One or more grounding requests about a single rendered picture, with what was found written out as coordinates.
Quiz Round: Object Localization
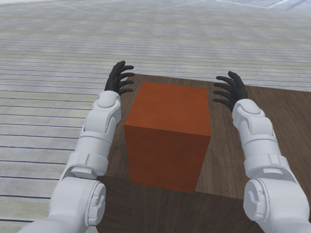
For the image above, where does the pedestal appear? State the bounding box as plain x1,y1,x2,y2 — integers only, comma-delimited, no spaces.
80,73,311,233

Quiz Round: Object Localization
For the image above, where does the robot right hand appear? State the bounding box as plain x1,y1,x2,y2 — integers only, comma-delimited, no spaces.
213,71,247,112

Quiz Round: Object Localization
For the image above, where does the left robot forearm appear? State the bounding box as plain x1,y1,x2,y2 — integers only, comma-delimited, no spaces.
49,90,121,213

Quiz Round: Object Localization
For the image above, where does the right robot forearm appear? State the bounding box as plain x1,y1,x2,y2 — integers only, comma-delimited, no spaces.
232,99,310,216

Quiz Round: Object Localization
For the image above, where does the carton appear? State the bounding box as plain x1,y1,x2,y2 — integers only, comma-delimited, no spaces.
124,82,211,194

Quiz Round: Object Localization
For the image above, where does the robot left upper arm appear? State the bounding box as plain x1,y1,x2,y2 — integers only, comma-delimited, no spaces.
17,177,106,233

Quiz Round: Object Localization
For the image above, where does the robot right upper arm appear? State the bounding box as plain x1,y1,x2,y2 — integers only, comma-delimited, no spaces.
243,178,311,233

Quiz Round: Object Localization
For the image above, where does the robot left hand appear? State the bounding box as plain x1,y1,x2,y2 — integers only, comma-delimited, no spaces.
104,61,135,96

